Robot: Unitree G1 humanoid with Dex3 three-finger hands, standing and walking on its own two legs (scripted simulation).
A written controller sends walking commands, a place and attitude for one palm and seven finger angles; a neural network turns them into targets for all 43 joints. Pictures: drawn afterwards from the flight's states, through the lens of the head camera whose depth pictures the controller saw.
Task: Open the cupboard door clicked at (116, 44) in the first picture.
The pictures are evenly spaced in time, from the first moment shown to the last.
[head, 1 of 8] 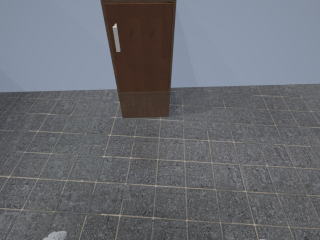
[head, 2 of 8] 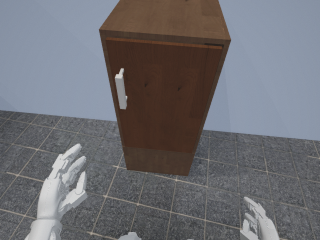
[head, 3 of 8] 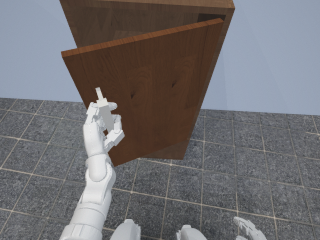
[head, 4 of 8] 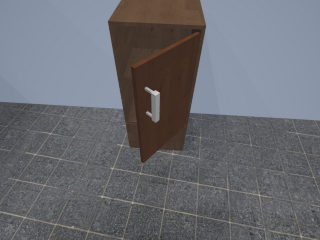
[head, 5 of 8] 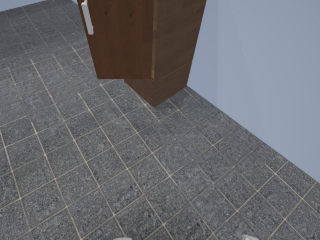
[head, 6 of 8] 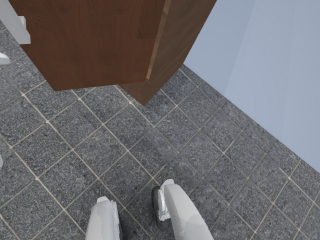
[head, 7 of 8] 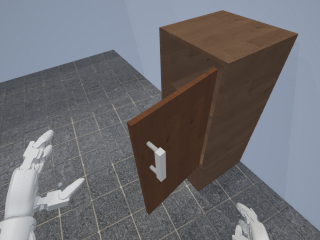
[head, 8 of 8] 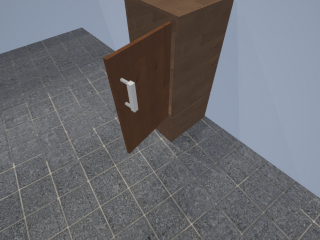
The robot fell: no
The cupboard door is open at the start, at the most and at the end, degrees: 0 100 100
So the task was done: yes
